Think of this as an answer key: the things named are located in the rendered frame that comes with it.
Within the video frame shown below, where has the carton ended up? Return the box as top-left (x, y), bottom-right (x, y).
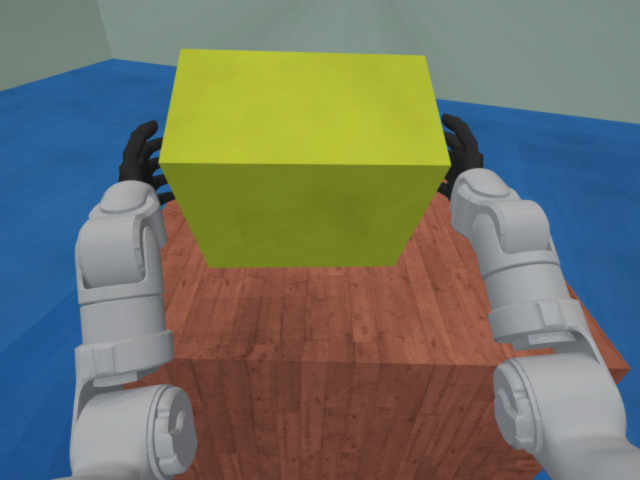
top-left (158, 49), bottom-right (451, 268)

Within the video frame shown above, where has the pedestal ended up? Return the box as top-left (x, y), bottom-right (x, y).
top-left (123, 178), bottom-right (631, 480)

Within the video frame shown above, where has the robot left forearm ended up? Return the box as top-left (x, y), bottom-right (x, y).
top-left (70, 180), bottom-right (175, 473)

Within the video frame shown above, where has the right robot upper arm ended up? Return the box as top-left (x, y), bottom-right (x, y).
top-left (493, 352), bottom-right (640, 480)

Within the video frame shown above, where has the left robot upper arm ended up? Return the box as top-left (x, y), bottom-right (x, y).
top-left (52, 384), bottom-right (197, 480)

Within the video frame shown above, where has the robot right hand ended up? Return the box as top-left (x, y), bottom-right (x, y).
top-left (437, 113), bottom-right (483, 202)

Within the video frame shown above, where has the robot right forearm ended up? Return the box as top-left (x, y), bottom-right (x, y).
top-left (450, 168), bottom-right (626, 435)

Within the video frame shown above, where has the robot left hand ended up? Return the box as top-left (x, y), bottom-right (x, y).
top-left (118, 120), bottom-right (176, 206)

